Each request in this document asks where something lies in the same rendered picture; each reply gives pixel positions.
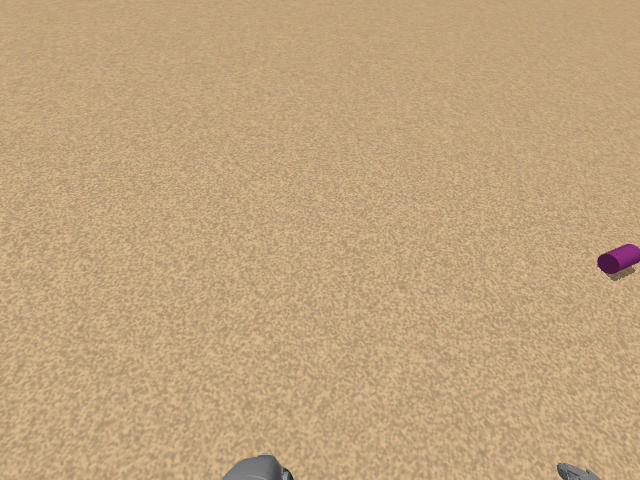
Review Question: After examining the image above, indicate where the right robot hand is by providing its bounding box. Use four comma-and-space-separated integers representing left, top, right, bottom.
557, 463, 601, 480

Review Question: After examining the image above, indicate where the bottle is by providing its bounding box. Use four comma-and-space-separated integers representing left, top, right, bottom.
597, 244, 640, 274

